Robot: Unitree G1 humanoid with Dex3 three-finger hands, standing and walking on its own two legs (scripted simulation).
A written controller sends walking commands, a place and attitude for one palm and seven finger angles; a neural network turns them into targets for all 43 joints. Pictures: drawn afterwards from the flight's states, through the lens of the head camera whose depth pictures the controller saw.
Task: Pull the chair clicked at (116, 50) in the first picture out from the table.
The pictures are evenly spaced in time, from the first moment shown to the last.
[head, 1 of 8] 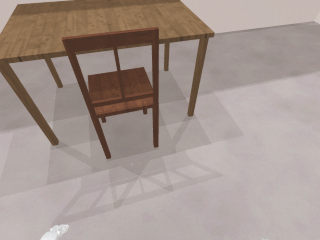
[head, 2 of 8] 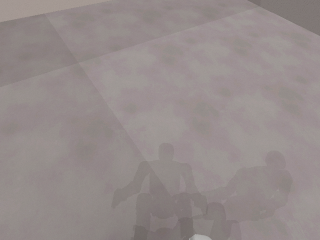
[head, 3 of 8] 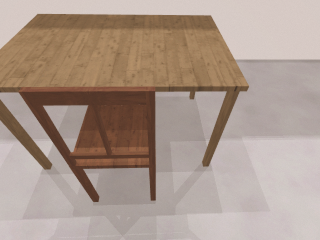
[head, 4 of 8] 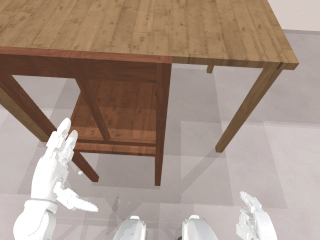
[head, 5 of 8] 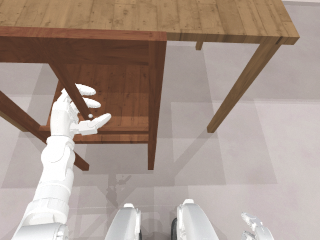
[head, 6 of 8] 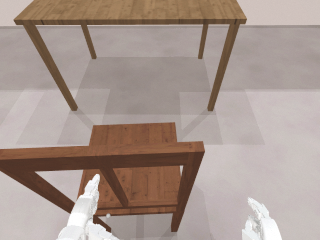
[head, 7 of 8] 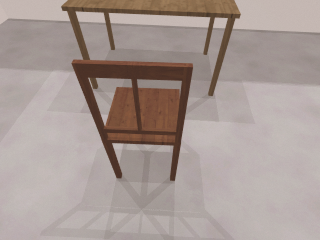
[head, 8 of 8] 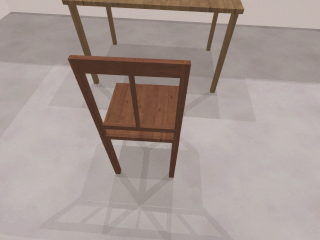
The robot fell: no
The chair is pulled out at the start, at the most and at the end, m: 0.00 0.64 0.64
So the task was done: yes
